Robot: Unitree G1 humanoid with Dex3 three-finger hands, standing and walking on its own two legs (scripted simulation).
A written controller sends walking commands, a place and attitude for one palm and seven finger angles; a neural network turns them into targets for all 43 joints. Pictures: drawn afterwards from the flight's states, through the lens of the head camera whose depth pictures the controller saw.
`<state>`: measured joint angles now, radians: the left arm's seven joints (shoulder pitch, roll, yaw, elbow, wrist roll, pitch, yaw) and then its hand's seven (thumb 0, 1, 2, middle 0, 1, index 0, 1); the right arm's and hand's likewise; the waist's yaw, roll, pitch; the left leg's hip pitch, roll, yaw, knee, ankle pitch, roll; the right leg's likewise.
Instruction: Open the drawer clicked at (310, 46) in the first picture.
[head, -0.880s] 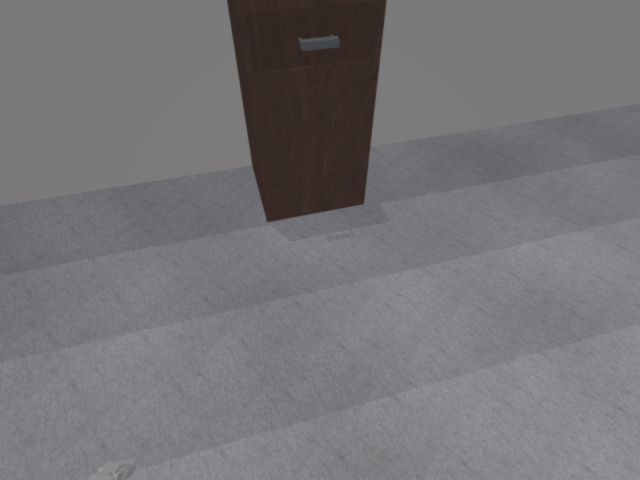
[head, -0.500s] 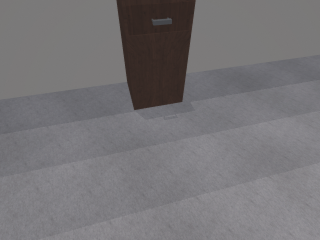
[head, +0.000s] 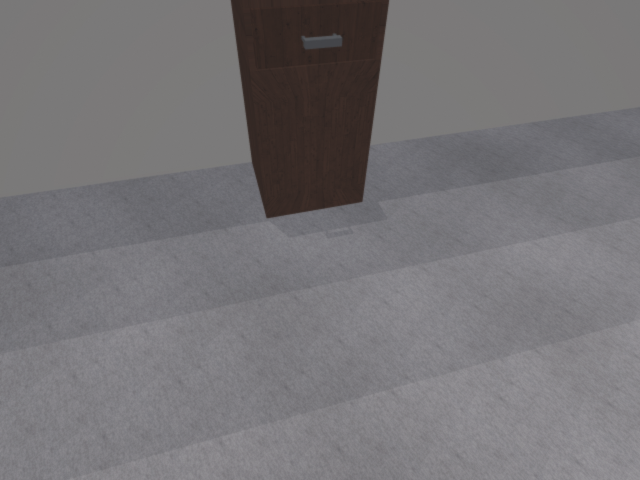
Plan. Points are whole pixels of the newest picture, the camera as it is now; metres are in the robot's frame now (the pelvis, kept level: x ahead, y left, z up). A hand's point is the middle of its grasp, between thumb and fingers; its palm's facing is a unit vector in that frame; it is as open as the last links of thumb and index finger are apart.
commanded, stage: look at it before walking up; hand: left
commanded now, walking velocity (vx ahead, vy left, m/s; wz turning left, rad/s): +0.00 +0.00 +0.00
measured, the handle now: (321, 39) +1.38 +0.07 +0.00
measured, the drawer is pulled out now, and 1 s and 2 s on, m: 0.00 0.00 0.00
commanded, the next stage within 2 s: walk to a spot facing it in 0.56 s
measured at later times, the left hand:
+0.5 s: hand out of the picture +0.08 +0.25 -0.16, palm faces -0.04 -0.94 -0.33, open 7.4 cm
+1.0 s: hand out of the picture +0.08 +0.18 -0.18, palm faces -0.14 -0.96 -0.23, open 7.4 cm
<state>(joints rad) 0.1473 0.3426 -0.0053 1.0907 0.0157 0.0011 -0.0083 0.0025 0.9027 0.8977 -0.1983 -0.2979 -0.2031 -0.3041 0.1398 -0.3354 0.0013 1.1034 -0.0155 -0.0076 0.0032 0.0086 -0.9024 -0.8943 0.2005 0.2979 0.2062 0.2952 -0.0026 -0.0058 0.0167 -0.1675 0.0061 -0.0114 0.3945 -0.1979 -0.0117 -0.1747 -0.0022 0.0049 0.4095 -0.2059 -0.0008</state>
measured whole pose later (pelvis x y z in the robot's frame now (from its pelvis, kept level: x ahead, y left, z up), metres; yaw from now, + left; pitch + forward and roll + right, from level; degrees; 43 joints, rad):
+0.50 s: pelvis +0.01 +0.00 +0.00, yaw +0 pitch -2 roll +0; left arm 0.14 0.34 -0.01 1.09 0.02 0.00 -0.01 0.00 0.90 0.90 -0.20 -0.30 -0.20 -0.30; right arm 0.12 -0.34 0.00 1.11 -0.01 -0.01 0.00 0.01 -0.90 -0.89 0.20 0.30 0.21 0.30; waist 0.00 0.00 0.02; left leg -0.15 0.00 -0.01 0.37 -0.19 -0.01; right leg -0.16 0.00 0.01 0.39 -0.20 0.00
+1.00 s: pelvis +0.05 -0.02 -0.02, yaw -10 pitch -1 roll +1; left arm 0.34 0.23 0.03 1.04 0.03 0.03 -0.05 0.00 0.91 0.90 -0.20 -0.30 -0.20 -0.30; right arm 0.26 -0.25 -0.03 1.06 -0.03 -0.01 0.00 0.01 -0.90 -0.89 0.20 0.30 0.21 0.30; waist 0.02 0.01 0.01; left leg -0.13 0.09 0.15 0.54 -0.39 -0.04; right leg -0.31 0.00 -0.04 0.69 -0.43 -0.01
